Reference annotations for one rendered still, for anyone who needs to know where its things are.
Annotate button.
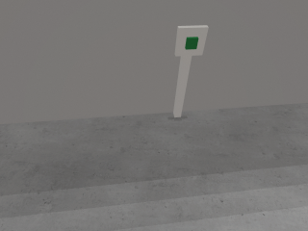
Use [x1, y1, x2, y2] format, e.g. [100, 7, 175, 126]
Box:
[185, 37, 198, 50]

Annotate panel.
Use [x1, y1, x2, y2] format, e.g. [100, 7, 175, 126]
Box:
[173, 25, 209, 117]

